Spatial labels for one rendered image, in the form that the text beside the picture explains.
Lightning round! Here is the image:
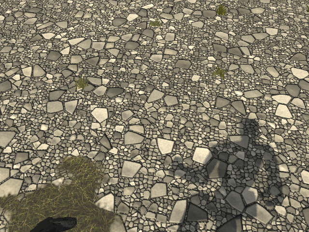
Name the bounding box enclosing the robot left hand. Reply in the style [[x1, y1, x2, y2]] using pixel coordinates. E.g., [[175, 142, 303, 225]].
[[30, 217, 77, 232]]

